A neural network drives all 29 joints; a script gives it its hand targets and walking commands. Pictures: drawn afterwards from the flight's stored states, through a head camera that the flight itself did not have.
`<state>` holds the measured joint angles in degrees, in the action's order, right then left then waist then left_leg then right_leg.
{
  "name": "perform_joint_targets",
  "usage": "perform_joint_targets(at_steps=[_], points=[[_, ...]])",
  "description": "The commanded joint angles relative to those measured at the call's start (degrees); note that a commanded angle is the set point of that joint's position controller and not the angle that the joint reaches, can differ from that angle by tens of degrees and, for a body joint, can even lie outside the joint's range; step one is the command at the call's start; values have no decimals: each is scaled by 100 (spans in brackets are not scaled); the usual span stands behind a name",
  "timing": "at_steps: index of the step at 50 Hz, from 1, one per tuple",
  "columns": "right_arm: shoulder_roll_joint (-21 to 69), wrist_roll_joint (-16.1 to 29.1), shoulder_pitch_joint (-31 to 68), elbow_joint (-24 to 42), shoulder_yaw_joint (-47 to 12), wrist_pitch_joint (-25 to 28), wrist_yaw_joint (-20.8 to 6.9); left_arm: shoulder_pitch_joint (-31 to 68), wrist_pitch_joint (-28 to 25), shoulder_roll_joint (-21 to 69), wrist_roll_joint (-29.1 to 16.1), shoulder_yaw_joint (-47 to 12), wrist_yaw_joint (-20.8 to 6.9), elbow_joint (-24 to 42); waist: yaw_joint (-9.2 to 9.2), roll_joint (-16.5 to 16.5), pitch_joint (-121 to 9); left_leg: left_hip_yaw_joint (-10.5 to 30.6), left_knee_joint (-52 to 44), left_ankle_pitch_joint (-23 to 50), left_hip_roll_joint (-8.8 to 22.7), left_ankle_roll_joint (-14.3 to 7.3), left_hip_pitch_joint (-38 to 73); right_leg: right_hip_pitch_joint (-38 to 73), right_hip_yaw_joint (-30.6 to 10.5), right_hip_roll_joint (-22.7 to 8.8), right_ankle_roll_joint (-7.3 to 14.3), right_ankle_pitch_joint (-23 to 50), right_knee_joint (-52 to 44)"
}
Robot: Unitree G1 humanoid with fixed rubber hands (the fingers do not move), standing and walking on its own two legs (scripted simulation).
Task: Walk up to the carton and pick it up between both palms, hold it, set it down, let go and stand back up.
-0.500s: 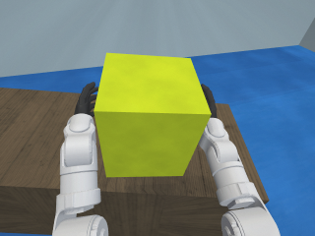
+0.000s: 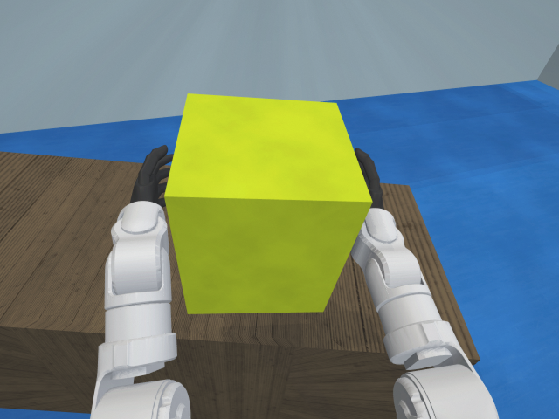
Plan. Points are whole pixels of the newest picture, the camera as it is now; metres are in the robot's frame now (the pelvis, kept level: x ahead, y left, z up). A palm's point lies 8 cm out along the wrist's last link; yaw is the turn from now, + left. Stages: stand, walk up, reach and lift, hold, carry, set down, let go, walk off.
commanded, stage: hold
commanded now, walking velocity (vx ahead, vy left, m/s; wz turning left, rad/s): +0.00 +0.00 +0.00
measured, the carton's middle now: (260, 210) +0.37 +0.01 +0.14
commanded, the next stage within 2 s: set down in 0.06 s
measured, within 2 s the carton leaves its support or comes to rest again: neither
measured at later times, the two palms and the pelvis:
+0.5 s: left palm (153, 210) +0.36 +0.15 +0.16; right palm (366, 214) +0.35 -0.15 +0.15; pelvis +0.00 +0.00 +0.00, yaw +0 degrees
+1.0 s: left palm (171, 225) +0.37 +0.14 +0.11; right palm (367, 224) +0.36 -0.16 +0.11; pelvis +0.03 -0.01 +0.00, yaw +0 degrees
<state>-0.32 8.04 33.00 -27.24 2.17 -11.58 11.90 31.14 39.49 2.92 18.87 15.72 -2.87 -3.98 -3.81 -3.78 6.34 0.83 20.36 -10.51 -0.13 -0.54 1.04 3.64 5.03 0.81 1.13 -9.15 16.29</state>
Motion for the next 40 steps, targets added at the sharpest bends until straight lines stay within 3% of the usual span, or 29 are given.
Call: perform_joint_targets(at_steps=[1,3,6,9,14,20,23,33,40], points=[[2998,395,4304,2091,-2372,371,-620,3358,-356,2871,-891,-3028,-663,988,-213,491,-2820,-192,-91,2072,-128,163,559,640,73,147,-300,1643,-78],[2888,421,4258,2063,-2411,329,-569,3296,-324,2764,-884,-2997,-662,963,-233,472,-2711,-161,-50,2199,-147,171,568,661,56,131,-309,1832,-75],[2832,262,4305,1692,-2183,210,-614,3263,-269,2727,-779,-2895,-690,634,-136,477,-2088,-276,-381,1038,-78,76,-66,545,74,98,-278,1089,-149],[2855,139,4384,1764,-2066,350,-702,3297,-381,2755,-764,-2814,-706,591,-42,479,-2163,-300,-482,805,-64,26,-172,546,79,66,-266,910,-138],[2804,-110,4274,1718,-1930,796,-796,3210,-761,2766,-709,-2749,-690,458,13,471,-2321,-333,-458,928,-51,47,-1,525,153,67,-259,978,-137],[2506,-728,3750,1173,-1416,1497,-930,2714,-1258,2609,-454,-2439,-737,-197,108,410,-1798,-427,-708,206,-15,-13,-223,383,247,-31,-202,307,-262],[2438,-938,3582,971,-1246,1806,-990,2565,-1474,2611,-450,-2440,-720,-395,122,388,-1765,-456,-731,178,-2,-5,-224,365,279,-55,-179,262,-270],[2583,-752,3518,1244,-1873,2403,-918,2523,-2176,3061,-873,-3350,-341,-36,42,456,-2906,-248,-150,2072,11,278,334,484,263,64,-176,1938,-17],[2638,-539,3058,1205,-2231,2246,-826,2112,-2157,2975,-737,-3312,-312,41,98,353,-2670,-171,-222,1978,-24,190,-39,783,94,-11,-283,2590,81]])
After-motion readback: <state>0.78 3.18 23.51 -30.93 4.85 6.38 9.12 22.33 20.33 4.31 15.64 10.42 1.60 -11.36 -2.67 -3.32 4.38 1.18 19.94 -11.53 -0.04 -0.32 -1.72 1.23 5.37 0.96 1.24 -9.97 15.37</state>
